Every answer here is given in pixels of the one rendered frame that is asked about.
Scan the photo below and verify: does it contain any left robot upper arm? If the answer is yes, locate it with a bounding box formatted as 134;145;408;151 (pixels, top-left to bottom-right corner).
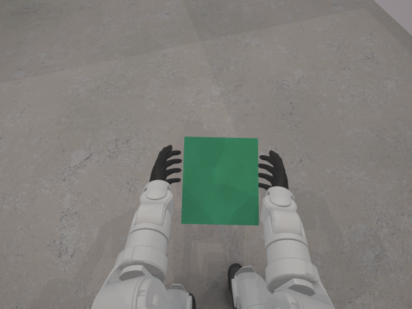
92;275;169;309

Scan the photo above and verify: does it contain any robot left hand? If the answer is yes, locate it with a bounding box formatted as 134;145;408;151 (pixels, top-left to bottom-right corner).
149;145;182;184

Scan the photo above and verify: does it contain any right robot upper arm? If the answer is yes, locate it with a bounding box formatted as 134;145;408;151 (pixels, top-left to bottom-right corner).
264;288;335;309

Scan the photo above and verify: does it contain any robot left forearm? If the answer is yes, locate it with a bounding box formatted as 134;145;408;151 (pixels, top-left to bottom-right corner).
91;180;174;308

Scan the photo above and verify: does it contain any robot left thigh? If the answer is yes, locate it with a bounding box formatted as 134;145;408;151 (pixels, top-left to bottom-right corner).
167;289;192;309

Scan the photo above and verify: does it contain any robot right hand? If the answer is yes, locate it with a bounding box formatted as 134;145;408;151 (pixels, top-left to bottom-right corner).
258;150;288;190

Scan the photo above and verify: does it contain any carton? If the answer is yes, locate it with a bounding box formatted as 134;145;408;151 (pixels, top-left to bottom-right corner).
181;136;259;225

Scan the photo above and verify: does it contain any robot right forearm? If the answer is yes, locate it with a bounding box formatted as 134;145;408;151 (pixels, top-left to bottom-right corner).
260;186;334;307

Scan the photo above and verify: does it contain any robot thigh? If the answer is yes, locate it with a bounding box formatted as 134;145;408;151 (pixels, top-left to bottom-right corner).
232;272;272;309
167;289;192;309

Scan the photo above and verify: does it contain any robot right thigh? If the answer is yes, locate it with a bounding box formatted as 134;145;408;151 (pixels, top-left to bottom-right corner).
232;272;272;309

